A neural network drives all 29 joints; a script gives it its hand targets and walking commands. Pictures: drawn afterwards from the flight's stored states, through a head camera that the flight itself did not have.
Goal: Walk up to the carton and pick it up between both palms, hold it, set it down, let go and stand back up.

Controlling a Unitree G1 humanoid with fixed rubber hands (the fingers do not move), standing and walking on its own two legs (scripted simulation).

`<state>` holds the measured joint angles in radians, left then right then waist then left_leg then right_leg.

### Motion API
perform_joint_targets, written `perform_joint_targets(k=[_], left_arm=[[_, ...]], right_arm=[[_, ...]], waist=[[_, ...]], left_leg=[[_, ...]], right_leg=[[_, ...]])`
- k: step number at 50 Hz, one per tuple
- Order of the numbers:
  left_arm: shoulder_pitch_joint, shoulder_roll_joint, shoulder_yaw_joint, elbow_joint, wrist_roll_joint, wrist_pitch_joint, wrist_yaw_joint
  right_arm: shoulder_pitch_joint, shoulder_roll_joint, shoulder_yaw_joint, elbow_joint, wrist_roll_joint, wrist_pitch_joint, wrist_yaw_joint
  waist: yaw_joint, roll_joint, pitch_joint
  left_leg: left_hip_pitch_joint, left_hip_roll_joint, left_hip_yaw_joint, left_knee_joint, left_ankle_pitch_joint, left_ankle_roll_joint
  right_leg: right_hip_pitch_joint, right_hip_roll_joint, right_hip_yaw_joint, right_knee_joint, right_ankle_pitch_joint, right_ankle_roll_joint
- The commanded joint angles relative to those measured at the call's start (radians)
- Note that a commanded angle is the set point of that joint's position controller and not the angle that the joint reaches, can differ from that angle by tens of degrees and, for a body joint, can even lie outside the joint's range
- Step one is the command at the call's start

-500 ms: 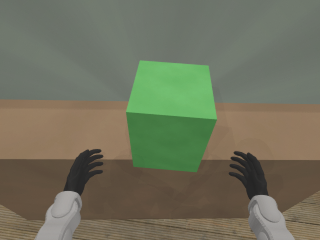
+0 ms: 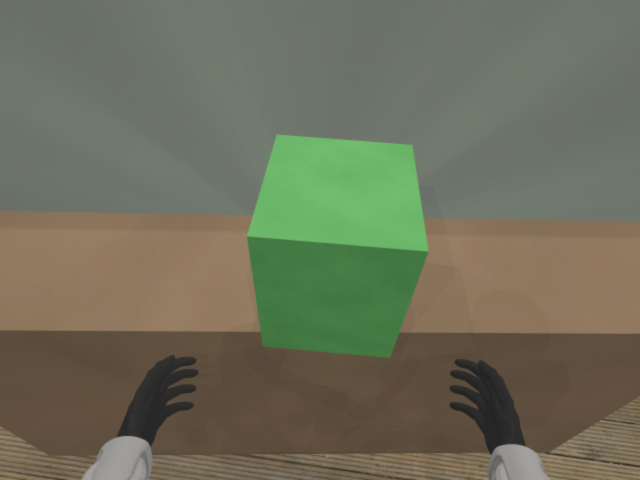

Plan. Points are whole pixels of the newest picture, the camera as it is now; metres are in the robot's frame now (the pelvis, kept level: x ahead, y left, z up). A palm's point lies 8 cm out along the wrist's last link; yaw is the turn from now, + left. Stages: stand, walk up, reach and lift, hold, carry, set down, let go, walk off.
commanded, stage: set down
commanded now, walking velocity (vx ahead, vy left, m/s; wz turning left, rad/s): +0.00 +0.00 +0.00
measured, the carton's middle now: (334, 249) +0.43 +0.01 +0.04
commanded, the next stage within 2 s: let go in 0.74 s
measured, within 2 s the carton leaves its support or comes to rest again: neither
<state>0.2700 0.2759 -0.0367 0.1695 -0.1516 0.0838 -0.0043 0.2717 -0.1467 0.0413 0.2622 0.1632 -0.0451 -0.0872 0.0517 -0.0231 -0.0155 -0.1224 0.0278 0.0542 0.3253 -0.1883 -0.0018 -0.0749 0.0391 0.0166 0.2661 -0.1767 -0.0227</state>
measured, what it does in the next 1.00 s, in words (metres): stands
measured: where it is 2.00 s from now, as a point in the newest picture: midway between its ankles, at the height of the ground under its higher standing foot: outside the picture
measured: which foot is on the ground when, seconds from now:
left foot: down 0.00-1.00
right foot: down 0.00-1.00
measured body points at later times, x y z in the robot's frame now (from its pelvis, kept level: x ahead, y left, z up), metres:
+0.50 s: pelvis +0.01 -0.01 +0.00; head +0.01 +0.01 +0.45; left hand +0.16 +0.23 -0.07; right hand +0.18 -0.21 -0.07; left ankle -0.01 +0.11 -0.75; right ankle -0.02 -0.11 -0.75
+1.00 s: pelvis +0.01 +0.00 -0.01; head +0.02 +0.01 +0.44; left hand +0.17 +0.22 -0.09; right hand +0.17 -0.24 -0.10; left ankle -0.01 +0.11 -0.75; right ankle -0.02 -0.11 -0.75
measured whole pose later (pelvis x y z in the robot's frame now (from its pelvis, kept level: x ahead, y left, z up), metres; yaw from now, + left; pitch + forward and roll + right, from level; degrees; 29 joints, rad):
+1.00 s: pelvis +0.01 +0.00 -0.01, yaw -1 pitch +1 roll +0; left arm 0.25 0.24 -0.04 0.39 0.00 0.17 0.00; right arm 0.12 -0.16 -0.07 0.90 -0.01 -0.30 0.03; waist 0.02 -0.04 0.00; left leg -0.20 0.03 0.06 0.46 -0.27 -0.01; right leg -0.18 0.04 0.02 0.44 -0.27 -0.03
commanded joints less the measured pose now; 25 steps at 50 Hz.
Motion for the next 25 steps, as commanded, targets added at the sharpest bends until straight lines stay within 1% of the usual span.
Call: perform_joint_targets(k=[1, 5, 9, 18, 22, 25], left_arm=[[-0.058, 0.1, 0.062, -0.197, 0.034, 0.012, -0.006], [-0.046, 0.097, 0.063, -0.192, 0.047, 0.024, -0.002], [-0.038, 0.099, 0.064, -0.17, 0.059, 0.015, 0.003], [-0.001, 0.1, 0.078, -0.081, 0.095, 0.007, -0.003], [0.014, 0.095, 0.083, -0.043, 0.115, 0.018, -0.011], [0.005, 0.091, 0.084, -0.019, 0.127, 0.029, -0.013]], right_arm=[[-0.047, -0.075, -0.05, -0.148, -0.026, -0.047, 0.01], [-0.039, -0.071, -0.065, -0.122, -0.055, -0.061, 0.026], [-0.036, -0.067, -0.075, -0.084, -0.081, -0.089, 0.044], [-0.028, -0.058, -0.064, 0.061, -0.108, -0.161, 0.057], [-0.032, -0.059, -0.061, 0.138, -0.114, -0.187, 0.056], [-0.045, -0.063, -0.063, 0.194, -0.122, -0.2, 0.058]], waist=[[-0.002, 0.06, -0.063], [-0.002, 0.061, -0.033], [0.002, 0.057, -0.033], [0.012, 0.036, -0.072], [0.01, 0.034, -0.073], [0.003, 0.032, -0.062]], left_leg=[[0.08, 0.001, 0.006, -0.029, 0.249, -0.042], [0.07, 0.001, 0.014, -0.03, 0.221, -0.042], [0.063, -0.003, 0.025, -0.022, 0.211, -0.038], [0.062, -0.022, 0.038, 0.01, 0.261, -0.028], [0.065, -0.029, 0.036, 0.018, 0.284, -0.027], [0.063, -0.031, 0.033, 0.021, 0.277, -0.026]], right_leg=[[-0.048, -0.025, 0.017, -0.045, 0.144, 0.011], [-0.076, -0.019, 0.014, -0.038, 0.103, 0.013], [-0.086, -0.016, 0.013, -0.02, 0.096, 0.019], [-0.062, -0.016, 0.023, 0.01, 0.179, 0.034], [-0.058, -0.014, 0.024, 0.016, 0.211, 0.036], [-0.069, -0.012, 0.023, 0.019, 0.205, 0.036]])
